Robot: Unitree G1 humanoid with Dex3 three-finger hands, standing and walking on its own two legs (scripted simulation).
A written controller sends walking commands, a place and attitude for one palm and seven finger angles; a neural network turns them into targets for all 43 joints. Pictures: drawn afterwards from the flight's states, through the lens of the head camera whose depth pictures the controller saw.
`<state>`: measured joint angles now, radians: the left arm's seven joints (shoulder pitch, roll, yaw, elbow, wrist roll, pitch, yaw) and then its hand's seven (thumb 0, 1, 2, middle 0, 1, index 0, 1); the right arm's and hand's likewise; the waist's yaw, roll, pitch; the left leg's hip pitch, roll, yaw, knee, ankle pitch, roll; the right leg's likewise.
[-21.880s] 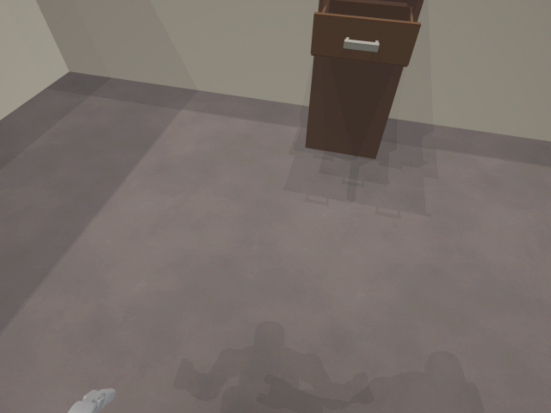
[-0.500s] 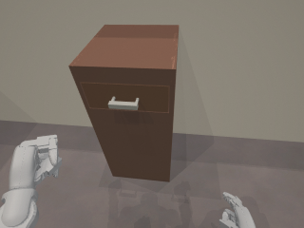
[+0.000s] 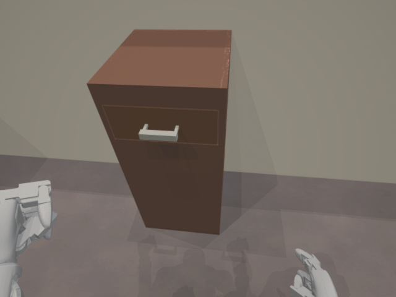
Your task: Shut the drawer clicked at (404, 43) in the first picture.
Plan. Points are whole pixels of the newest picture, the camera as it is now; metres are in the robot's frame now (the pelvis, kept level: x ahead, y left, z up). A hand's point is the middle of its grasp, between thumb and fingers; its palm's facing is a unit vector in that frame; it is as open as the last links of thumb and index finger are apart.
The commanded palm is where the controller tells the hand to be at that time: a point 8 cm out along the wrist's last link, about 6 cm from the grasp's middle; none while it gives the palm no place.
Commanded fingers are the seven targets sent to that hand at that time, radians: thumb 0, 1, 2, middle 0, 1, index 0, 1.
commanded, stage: step back with the hand held close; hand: left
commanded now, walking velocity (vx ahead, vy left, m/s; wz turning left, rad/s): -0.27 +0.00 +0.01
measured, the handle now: (159, 131) +0.59 +0.20 -0.02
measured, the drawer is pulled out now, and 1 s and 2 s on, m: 0.00 0.00 0.00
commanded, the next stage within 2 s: stop stepping back and stand still in 1.20 s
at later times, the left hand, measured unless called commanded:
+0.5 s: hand (21, 248) +0.14 +0.26 +0.16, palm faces +0.31 -0.81 -0.50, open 3.2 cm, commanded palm +0.08 +0.30 +0.17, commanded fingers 0.00 0.90 0.90 -1.40 -1.60 -1.40 -1.60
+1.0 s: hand out of the picture +0.03 +0.27 +0.16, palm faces +0.38 -0.79 -0.49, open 3.2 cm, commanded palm -0.04 +0.31 +0.17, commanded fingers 0.00 0.90 0.90 -1.40 -1.60 -1.40 -1.60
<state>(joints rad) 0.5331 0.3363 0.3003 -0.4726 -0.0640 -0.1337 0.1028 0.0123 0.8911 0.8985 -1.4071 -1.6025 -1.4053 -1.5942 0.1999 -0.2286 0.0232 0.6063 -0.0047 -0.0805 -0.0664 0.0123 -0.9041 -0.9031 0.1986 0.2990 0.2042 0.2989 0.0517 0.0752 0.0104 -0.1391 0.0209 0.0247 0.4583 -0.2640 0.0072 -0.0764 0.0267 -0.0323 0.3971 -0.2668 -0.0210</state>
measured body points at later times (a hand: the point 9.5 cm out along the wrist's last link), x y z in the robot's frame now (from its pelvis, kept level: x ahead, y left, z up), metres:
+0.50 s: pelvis -0.06 +0.02 +0.00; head -0.03 +0.02 +0.44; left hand +0.11 +0.30 +0.19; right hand +0.13 -0.21 -0.08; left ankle -0.01 +0.11 -0.74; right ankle -0.03 -0.11 -0.74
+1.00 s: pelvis -0.15 +0.02 -0.02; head -0.11 +0.03 +0.43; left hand +0.00 +0.31 +0.18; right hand +0.05 -0.21 -0.10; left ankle -0.03 +0.12 -0.73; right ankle -0.12 -0.10 -0.74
